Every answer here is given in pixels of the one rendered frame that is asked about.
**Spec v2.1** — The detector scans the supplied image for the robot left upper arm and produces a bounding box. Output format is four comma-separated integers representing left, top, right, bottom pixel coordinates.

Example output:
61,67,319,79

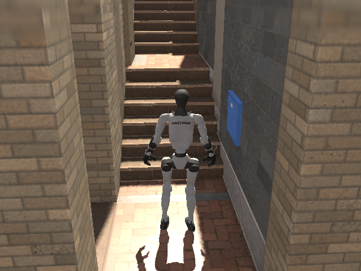
152,113,170,144

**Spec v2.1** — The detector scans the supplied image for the robot right hand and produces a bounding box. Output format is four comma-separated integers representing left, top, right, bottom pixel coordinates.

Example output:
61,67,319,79
203,154,216,166

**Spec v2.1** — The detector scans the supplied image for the robot left forearm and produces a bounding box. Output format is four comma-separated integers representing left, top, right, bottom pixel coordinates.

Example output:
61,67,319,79
145,135,157,156

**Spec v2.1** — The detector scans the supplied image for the robot right foot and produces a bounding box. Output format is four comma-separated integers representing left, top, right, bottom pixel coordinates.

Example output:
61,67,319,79
185,217,195,231

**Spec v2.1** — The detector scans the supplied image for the right robot thigh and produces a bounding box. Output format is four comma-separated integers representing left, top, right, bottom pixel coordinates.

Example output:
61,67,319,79
185,158,199,197

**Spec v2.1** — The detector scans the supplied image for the robot left hand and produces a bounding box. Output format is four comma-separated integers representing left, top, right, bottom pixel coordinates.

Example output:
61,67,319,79
143,153,156,166

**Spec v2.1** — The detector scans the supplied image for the robot right forearm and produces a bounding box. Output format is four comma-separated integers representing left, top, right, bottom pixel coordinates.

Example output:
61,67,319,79
204,136,214,157

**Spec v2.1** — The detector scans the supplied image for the robot right upper arm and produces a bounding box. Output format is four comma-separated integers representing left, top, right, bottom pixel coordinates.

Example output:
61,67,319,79
193,113,209,145

